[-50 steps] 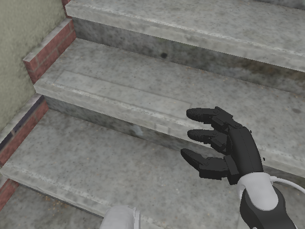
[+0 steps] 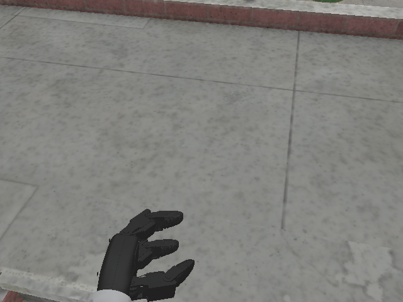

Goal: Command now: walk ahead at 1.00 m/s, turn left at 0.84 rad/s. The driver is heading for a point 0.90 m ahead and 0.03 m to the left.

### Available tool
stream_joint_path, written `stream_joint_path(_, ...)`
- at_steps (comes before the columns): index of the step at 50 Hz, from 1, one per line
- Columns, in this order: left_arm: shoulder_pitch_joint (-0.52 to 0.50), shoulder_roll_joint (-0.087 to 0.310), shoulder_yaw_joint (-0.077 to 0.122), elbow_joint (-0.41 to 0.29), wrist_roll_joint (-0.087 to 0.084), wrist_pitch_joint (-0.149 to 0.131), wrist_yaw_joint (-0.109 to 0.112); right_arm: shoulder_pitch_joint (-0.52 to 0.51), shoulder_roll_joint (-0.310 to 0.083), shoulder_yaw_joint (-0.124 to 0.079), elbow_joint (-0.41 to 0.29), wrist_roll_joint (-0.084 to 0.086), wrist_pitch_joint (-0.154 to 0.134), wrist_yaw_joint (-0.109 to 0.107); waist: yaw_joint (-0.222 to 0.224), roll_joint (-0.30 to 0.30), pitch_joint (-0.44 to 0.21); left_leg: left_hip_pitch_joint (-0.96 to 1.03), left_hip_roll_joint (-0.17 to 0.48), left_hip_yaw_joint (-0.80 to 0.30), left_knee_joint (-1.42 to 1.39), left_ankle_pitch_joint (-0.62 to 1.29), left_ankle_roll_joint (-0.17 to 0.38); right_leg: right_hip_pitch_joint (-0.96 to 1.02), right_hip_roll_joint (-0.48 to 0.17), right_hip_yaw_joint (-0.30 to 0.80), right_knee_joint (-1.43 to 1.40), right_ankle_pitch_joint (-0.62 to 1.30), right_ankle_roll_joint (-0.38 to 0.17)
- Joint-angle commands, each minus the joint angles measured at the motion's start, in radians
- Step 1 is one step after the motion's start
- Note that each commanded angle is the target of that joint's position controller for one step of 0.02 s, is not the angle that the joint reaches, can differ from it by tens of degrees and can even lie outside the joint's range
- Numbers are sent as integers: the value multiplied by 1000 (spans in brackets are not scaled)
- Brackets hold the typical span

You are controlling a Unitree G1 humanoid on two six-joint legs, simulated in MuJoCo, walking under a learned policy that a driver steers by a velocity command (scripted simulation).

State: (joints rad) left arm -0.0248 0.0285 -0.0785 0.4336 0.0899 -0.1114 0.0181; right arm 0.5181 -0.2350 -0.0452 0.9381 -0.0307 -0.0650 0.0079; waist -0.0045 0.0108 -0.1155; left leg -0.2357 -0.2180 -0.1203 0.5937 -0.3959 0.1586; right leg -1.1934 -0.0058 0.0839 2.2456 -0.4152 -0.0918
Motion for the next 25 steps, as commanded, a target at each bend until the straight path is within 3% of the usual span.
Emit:
stream_joint_path(1,-234,36,-26,-220,-20,13,29,-110,-49,-7,-53,21,-45,-18,45,-6,288,-506,173,-244,-551,196,112,198,-58,-117,-453,-171,4)
stream_joint_path(2,-124,78,-21,-181,-37,15,27,-193,-77,-16,-92,49,-27,-32,99,-37,178,-633,145,-129,-619,468,121,641,-43,-208,-747,-48,20)
stream_joint_path(3,-19,113,9,-120,-72,10,33,-180,-112,-31,-123,84,-39,-46,114,-15,43,-671,186,-165,-543,1133,143,1001,42,-284,-795,-45,22)
stream_joint_path(4,101,148,36,-99,-72,12,51,-185,-162,-53,-147,87,-64,-40,165,16,-97,-475,235,-188,-336,1667,114,1105,35,-208,-840,-52,13)
stream_joint_path(5,254,223,73,-85,-58,27,62,-210,-304,-109,-185,89,-84,-30,261,31,-272,-223,302,-264,-43,1849,75,1107,11,-18,-1042,-267,-34)
stream_joint_path(6,433,315,116,5,-60,5,45,-330,-314,-129,-236,60,-96,-19,353,-103,-405,-148,226,-207,312,1881,19,1236,-25,-13,-1250,-189,-33)
stream_joint_path(7,461,361,146,82,-89,5,36,-469,-190,-107,-274,12,-123,6,367,-211,-317,-212,121,-135,666,1090,-8,1236,-76,81,-1491,-52,-51)
stream_joint_path(8,409,416,161,128,-53,8,36,-436,0,-71,-347,15,-128,27,226,-497,-249,-640,0,-77,1113,257,-90,1374,-345,621,-1750,641,-175)
stream_joint_path(9,310,360,158,122,-25,4,18,-363,5,-56,-377,-13,-106,20,119,-270,-273,-819,87,-65,1418,178,-65,1389,-447,731,-1720,398,-234)
stream_joint_path(10,314,232,130,197,-41,-2,2,-459,38,-37,-400,-34,-76,15,113,-143,-136,-964,148,-36,1531,169,-35,1355,-414,652,-1738,114,-201)
stream_joint_path(11,343,164,112,285,-50,-11,-12,-477,122,2,-432,-44,-48,6,48,-47,33,-1074,179,-30,1609,132,-12,1244,-375,493,-1813,36,-121)
stream_joint_path(12,387,115,109,367,-43,-25,-22,-531,154,25,-458,-39,-22,0,33,-11,130,-1160,192,-60,1693,23,25,1190,-339,330,-1841,-31,-49)
stream_joint_path(13,407,94,107,444,-47,-31,-22,-560,181,42,-467,-17,3,-5,8,-7,224,-1217,183,-84,1737,-26,43,1118,-301,172,-1908,51,3)
stream_joint_path(14,391,63,91,466,-55,-43,-25,-566,178,56,-492,4,26,0,-45,-14,315,-1176,189,-58,1565,-65,26,982,-271,26,-1997,188,32)
stream_joint_path(15,368,79,94,505,-50,-50,-27,-629,177,60,-536,19,43,-10,-64,-71,368,-1177,178,2,1535,-175,23,927,-269,-61,-2102,262,36)
stream_joint_path(16,367,86,93,537,-45,-53,-28,-672,170,59,-558,18,49,-17,-79,-53,388,-1150,167,18,1496,-186,26,889,-240,-160,-2140,354,49)
stream_joint_path(17,407,112,94,566,-52,-55,-32,-713,172,60,-555,17,55,-26,-71,-65,382,-1170,142,68,1537,-199,39,885,-236,-201,-2172,476,33)
stream_joint_path(18,456,146,100,602,-74,-56,-33,-771,160,70,-594,20,47,-24,-81,-37,412,-1116,168,126,1317,-248,45,862,-211,-272,-2253,571,27)
stream_joint_path(19,482,196,105,610,-99,-42,-17,-718,125,77,-586,24,46,-8,-108,-15,362,-905,183,245,1100,-210,36,791,-166,-318,-2312,698,-22)
stream_joint_path(20,459,261,112,585,-144,-33,2,-568,98,80,-549,24,37,22,-174,34,202,-410,201,315,833,24,50,686,-137,-377,-2322,924,-44)
stream_joint_path(21,505,353,120,522,-185,-56,12,-426,30,53,-466,27,30,36,-187,71,-47,68,86,397,833,165,26,630,-165,-267,-2194,1590,-99)
stream_joint_path(22,470,531,167,469,-165,-88,-2,-235,-20,21,-445,32,27,23,-287,-35,-195,260,80,326,701,151,1,749,-202,-219,-1959,1795,-108)
stream_joint_path(23,383,668,231,413,-157,-107,-15,-73,-71,-22,-411,20,42,10,-394,-116,-335,339,80,257,480,95,-20,922,-226,-154,-1662,1893,-86)
stream_joint_path(24,370,592,240,392,-120,-105,-32,-108,-160,-62,-408,-3,49,8,-342,-106,-370,369,140,-10,320,-42,27,913,-134,-59,-1240,1384,-35)
stream_joint_path(25,464,353,197,331,-129,-94,-77,-184,-280,-89,-386,-8,28,6,-197,255,-453,413,495,-553,55,40,145,716,85,-2,-669,196,28)
